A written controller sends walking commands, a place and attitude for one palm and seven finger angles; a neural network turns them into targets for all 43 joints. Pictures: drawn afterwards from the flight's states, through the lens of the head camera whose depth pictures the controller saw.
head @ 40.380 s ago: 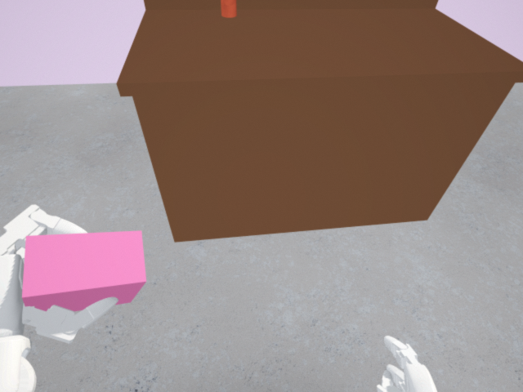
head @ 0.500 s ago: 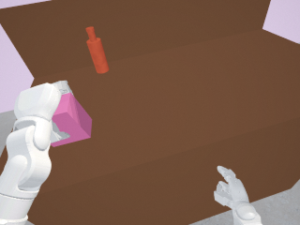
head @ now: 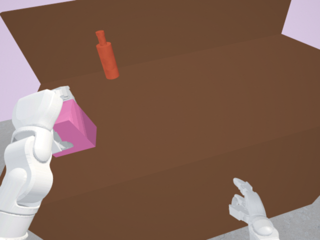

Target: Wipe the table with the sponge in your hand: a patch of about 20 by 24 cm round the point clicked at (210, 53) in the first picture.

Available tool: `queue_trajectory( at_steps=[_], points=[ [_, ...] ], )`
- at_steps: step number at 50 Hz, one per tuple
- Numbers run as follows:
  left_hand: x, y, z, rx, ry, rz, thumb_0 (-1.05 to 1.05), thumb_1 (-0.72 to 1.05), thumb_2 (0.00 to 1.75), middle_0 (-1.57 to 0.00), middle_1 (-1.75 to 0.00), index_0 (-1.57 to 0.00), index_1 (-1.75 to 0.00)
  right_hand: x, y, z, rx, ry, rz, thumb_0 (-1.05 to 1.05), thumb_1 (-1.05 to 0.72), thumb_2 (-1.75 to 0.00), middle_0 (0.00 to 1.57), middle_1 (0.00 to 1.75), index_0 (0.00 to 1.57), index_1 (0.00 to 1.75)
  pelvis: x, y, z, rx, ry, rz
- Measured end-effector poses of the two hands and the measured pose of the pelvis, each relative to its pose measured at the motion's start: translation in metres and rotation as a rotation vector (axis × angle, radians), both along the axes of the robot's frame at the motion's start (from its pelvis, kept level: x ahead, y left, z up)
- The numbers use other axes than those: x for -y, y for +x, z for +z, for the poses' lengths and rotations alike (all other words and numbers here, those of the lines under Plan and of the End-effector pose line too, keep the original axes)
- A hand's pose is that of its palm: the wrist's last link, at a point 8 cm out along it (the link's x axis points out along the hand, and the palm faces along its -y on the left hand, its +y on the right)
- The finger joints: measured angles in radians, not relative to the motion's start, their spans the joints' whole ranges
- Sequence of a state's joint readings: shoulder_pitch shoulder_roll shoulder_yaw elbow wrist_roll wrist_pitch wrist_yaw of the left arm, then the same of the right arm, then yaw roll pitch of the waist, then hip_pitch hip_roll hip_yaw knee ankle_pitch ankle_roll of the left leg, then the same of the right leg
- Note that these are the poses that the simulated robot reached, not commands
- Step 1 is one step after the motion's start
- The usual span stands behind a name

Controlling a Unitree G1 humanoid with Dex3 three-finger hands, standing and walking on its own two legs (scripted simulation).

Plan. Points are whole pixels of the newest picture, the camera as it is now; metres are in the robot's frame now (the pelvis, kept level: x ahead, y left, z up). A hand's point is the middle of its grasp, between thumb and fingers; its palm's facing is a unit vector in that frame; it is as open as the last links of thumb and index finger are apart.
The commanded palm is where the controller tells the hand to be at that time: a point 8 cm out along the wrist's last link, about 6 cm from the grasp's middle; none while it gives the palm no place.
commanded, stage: lower the sponge onto the table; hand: left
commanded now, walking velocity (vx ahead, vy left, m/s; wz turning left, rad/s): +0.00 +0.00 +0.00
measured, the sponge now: (68, 133) +0.27 +0.27 +0.17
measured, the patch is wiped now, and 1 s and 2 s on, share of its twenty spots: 0.00 0.00 0.30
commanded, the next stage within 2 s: wipe forward along the first lane in 1.20 s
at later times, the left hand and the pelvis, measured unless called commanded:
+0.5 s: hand (66, 131) +0.27 +0.27 +0.19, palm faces +0.21 -0.10 -0.97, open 10.3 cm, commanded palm +0.22 +0.27 +0.25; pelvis +0.00 +0.00 +0.00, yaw +0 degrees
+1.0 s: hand (67, 140) +0.26 +0.28 +0.16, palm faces +0.14 -0.09 -0.99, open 10.3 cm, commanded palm +0.22 +0.27 +0.23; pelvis +0.01 +0.00 +0.00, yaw +0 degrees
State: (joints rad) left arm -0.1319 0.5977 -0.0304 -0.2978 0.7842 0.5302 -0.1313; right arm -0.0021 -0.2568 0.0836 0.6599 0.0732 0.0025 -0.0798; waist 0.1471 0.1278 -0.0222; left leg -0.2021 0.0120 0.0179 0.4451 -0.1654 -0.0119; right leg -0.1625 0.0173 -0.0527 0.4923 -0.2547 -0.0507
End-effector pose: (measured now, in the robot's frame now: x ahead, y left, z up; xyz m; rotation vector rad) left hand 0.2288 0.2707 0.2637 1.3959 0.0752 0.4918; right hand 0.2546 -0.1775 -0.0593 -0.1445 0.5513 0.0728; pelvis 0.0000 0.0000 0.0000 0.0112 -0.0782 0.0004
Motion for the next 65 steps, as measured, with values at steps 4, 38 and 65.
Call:
queue_trajectory(
  at_steps=[4,38,65],
  points=[
    [-0.005,-0.001,-0.005,-0.019,-0.015,0.023,-0.01,-0.53,1.03,-0.72,-1.33,-0.74,-1.32,0.002,-0.002,0.001,0.005,0.000,-0.003,0.01,-0.91,-0.90,0.20,0.30,0.19,0.30,0.000,-0.001,0.000,-0.002,-0.001,-0.004],
    [0.004,0.004,-0.044,-0.110,-0.023,-0.006,-0.01,-0.53,1.03,-0.72,-1.33,-0.74,-1.33,0.000,0.001,0.000,-0.003,-0.018,0.014,0.01,-0.91,-0.90,0.20,0.30,0.20,0.30,-0.002,0.003,0.001,-0.001,-0.001,0.000],
    [-0.004,0.007,-0.057,-0.170,0.014,0.029,-0.01,-0.53,1.03,-0.71,-1.33,-0.73,-1.33,0.010,0.005,-0.001,-0.009,-0.030,0.005,0.01,-0.91,-0.90,0.20,0.30,0.20,0.30,0.001,0.010,0.001,-0.009,-0.002,0.004]
  ],
)
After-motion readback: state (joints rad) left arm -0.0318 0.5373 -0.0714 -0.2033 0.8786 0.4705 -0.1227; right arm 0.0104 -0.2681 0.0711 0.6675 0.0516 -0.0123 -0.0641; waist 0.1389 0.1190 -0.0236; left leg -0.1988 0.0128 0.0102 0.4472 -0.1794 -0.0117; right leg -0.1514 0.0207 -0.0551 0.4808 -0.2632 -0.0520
